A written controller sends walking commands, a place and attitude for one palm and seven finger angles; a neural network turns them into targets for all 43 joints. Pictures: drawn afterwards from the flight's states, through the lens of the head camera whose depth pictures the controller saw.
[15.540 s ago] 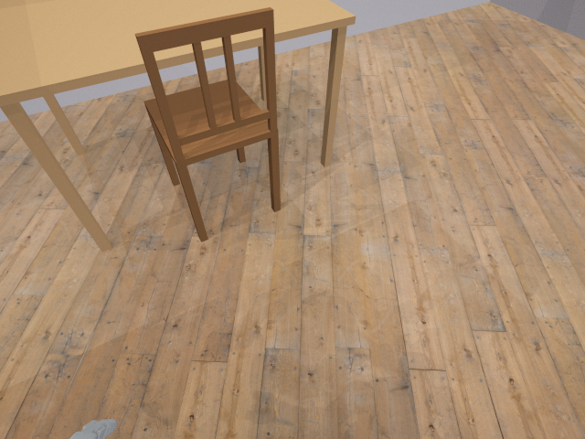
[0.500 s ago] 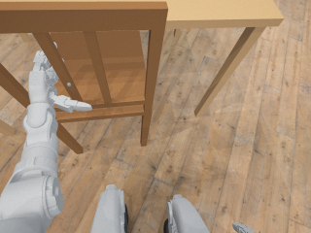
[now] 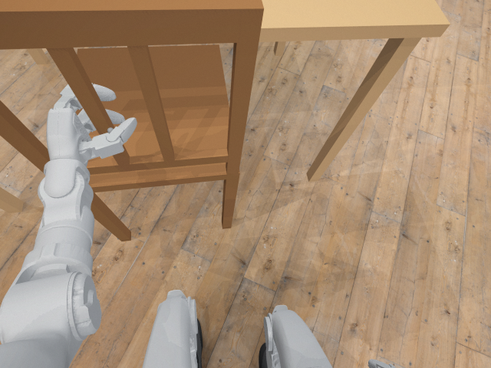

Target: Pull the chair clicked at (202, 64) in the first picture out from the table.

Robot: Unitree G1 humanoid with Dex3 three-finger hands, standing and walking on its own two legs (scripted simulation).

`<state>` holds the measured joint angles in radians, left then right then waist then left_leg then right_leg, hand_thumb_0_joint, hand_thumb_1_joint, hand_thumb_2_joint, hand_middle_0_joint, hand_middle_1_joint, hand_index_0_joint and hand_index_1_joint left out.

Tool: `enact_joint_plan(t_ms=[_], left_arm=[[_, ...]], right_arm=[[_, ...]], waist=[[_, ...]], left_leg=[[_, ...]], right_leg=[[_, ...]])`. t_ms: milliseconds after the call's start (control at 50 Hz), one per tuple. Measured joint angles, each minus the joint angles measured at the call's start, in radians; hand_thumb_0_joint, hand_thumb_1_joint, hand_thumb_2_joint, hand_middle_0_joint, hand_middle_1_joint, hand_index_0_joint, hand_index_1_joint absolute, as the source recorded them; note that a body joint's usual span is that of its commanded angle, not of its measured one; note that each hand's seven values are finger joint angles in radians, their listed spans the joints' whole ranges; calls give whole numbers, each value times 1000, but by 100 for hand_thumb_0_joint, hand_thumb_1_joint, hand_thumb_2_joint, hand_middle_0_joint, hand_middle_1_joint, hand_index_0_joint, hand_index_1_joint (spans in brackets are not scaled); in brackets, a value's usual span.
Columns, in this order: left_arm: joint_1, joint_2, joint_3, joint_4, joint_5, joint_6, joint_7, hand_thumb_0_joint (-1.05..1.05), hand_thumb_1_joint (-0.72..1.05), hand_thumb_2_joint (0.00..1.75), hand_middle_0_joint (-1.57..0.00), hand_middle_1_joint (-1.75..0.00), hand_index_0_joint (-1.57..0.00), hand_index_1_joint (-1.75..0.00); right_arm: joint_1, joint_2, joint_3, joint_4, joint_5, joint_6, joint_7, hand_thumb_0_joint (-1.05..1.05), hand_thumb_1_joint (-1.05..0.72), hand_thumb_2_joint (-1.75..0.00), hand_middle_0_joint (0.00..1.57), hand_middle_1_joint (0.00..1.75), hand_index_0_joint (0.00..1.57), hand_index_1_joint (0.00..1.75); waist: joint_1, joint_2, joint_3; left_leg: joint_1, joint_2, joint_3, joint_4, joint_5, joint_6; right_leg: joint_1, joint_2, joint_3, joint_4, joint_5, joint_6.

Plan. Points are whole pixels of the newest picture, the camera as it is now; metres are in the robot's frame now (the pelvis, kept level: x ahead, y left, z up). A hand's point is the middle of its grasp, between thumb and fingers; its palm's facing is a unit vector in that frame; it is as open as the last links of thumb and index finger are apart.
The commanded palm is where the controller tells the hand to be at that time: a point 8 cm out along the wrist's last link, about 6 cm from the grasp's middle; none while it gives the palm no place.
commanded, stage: hook a spindle and tug to test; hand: left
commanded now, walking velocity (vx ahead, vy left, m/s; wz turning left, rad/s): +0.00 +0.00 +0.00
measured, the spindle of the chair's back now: (99, 117) +0.50 +0.22 +0.04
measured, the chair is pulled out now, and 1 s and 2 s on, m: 0.00 0.05 0.20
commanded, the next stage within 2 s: step backward, pulling the chair out in 0.74 s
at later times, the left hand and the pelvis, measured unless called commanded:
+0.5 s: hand (116, 133) +0.47 +0.19 +0.03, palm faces +0.12 -0.99 -0.03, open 5.0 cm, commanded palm +0.43 +0.23 +0.04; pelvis +0.01 +0.00 +0.01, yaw -1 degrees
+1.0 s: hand (114, 155) +0.42 +0.19 +0.05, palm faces +0.21 -0.97 -0.11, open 5.1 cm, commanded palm +0.41 +0.23 +0.04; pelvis +0.03 +0.00 +0.07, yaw +2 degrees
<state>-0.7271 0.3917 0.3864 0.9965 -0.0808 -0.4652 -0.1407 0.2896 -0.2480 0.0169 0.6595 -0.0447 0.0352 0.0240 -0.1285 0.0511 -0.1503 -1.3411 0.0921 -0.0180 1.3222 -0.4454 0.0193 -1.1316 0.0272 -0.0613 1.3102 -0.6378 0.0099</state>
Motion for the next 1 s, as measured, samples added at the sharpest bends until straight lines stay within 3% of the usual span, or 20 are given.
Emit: enact_joint_plan(t_ms=[200, 440, 740, 860, 880, 920, 960, 1000], left_arm=[[17, -11, -3, -29, 1, 4, 3, 1, 75, 84, -50, -145, -50, -145], [111, -28, 2, -130, -24, 38, 22, 2, 77, 82, -47, -145, -45, -145], [287, -102, -66, -305, -61, 45, 43, 3, 77, 81, -46, -145, -44, -145], [315, -127, -96, -317, -56, 26, 51, 2, 77, 81, -47, -145, -45, -145], [310, -127, -103, -327, -30, 49, 72, 2, 76, 81, -47, -145, -45, -145], [298, -119, -139, -347, 15, 166, 131, 2, 73, 80, -47, -145, -45, -145], [289, -136, -160, -311, -1, 257, 176, 1, 72, 79, -42, -135, -46, -145], [273, -156, -170, -231, -17, 302, 208, 1, 73, 79, -37, -125, -47, -145]], right_arm=[[3, 2, -2, -3, 0, 9, 5, 0, -91, -90, 20, 30, 20, 30], [-1, 7, -5, -35, 9, 11, 14, 0, -91, -90, 20, 30, 20, 30], [-21, 7, -20, -46, 19, -16, 14, 0, -91, -90, 20, 30, 20, 30], [-39, 7, -19, -38, 17, -33, 6, 0, -91, -90, 20, 30, 20, 30], [-48, 11, -19, -42, 29, -17, -3, 0, -91, -90, 20, 30, 20, 30], [-63, 21, -17, -58, 60, 23, -33, 1, -91, -90, 20, 30, 20, 30], [-61, 29, -8, -72, 79, 47, -60, 1, -91, -90, 20, 30, 20, 30], [-50, 33, 7, -76, 88, 59, -78, 1, -91, -90, 20, 30, 20, 30]], waist=[[-4, 1, -1], [-11, -1, -4], [23, -5, -6], [42, -8, -6], [45, -13, 20], [50, -16, 98], [54, -13, 132], [60, -12, 136]], left_leg=[[7, 3, 6, -7, -1, -1], [45, 9, 23, -31, -10, -4], [118, -1, 32, -75, -21, -8], [132, -9, 27, -78, -21, -11], [160, -11, 28, -84, -20, -11], [270, -20, 32, -142, -3, -11], [378, -27, 41, -235, 32, -17], [470, -30, 51, -334, 67, -9]], right_leg=[[2, 2, 7, -5, 1, -1], [30, 6, 24, -27, -1, -1], [102, -4, 30, -74, -9, -2], [119, -10, 24, -73, -14, -4], [146, -12, 25, -78, -16, -3], [253, -20, 26, -135, 4, 11], [356, -26, 30, -228, 41, 4], [441, -27, 37, -330, 87, 5]])
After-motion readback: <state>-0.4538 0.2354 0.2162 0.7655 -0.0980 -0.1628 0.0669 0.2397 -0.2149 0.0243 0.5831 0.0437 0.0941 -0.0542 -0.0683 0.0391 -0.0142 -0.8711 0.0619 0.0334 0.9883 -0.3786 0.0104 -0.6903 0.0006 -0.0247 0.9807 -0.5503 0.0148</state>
